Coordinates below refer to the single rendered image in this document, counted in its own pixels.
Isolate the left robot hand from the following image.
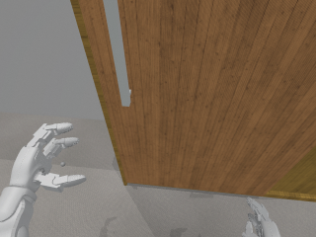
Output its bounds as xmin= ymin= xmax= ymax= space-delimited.
xmin=9 ymin=122 xmax=87 ymax=193

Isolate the right robot hand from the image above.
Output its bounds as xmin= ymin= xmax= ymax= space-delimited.
xmin=242 ymin=197 xmax=281 ymax=237

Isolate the robot left forearm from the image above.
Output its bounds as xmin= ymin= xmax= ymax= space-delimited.
xmin=0 ymin=186 xmax=38 ymax=237

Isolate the handle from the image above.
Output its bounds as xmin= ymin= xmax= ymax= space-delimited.
xmin=103 ymin=0 xmax=131 ymax=107

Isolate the wardrobe door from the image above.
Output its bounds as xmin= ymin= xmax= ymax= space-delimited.
xmin=78 ymin=0 xmax=316 ymax=197
xmin=270 ymin=145 xmax=316 ymax=195

